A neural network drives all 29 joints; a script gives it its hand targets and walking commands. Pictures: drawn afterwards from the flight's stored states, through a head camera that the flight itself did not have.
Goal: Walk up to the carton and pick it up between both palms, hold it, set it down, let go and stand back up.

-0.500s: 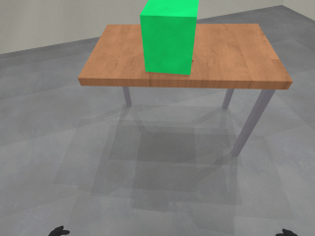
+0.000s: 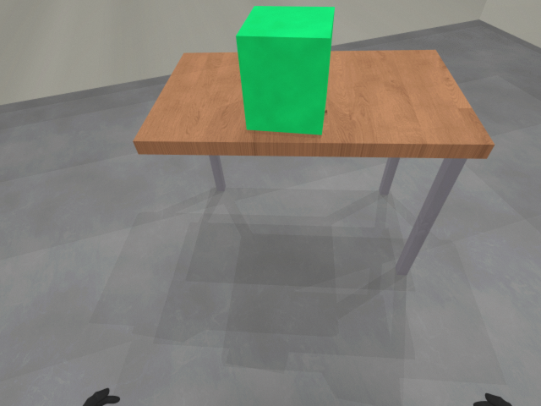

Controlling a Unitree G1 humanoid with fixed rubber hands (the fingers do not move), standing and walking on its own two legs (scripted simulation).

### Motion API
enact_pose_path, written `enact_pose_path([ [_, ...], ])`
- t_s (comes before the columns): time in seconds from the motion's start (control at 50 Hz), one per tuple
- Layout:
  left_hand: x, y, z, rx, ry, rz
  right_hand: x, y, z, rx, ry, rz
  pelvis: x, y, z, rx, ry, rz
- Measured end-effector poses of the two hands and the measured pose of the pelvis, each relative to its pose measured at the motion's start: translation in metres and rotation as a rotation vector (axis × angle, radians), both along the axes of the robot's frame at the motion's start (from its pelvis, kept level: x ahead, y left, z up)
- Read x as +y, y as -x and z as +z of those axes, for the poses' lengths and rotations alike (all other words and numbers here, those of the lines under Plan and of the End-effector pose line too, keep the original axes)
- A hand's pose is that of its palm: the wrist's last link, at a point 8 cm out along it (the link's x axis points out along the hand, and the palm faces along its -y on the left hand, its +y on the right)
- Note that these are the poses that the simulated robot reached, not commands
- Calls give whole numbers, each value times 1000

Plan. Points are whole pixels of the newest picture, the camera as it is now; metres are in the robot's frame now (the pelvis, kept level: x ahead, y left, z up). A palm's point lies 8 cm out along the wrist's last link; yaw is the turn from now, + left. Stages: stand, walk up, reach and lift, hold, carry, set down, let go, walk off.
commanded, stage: walk up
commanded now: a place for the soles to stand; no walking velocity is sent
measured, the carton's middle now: (288, 71) +0.90 +0.00 +0.07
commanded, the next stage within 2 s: none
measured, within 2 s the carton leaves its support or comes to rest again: neither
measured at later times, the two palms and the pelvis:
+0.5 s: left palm (104, 393) +0.15 +0.27 -0.04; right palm out of the picture +0.15 -0.37 -0.08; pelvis +0.07 -0.05 +0.01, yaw +0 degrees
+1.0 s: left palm (111, 319) +0.28 +0.33 -0.08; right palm (477, 320) +0.28 -0.31 -0.07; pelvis +0.20 +0.01 +0.00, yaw +0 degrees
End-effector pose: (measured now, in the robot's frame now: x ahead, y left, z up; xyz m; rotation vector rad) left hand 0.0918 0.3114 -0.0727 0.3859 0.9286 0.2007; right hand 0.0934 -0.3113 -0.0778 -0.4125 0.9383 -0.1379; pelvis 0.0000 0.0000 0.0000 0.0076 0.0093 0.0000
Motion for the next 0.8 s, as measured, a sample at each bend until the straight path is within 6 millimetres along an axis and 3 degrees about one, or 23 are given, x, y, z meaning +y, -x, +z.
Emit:
enact_pose_path([
  [0.24,6,-17,4,0,-11,19,-11,-22,-2,-13,7,38,-2,-18,-4,5,-6,2],
  [0.32,-11,-38,3,-6,-8,8,-30,-24,-5,18,12,24,-17,-36,-5,-1,-16,-5],
  [0.4,-32,-58,5,-20,-13,-6,-49,-39,-8,24,2,18,-38,-54,-5,-7,-16,-12],
  [0.5,-38,-63,33,0,-50,12,-57,-61,2,34,-19,38,-47,-71,14,-30,-48,4],
  [0.62,-34,-79,46,14,-79,12,-55,-72,-1,81,-50,29,-47,-89,22,-69,-27,-8],
  [0.8,-18,-131,27,21,-32,4,-39,-119,9,101,-21,22,-29,-138,18,-43,24,-13],
])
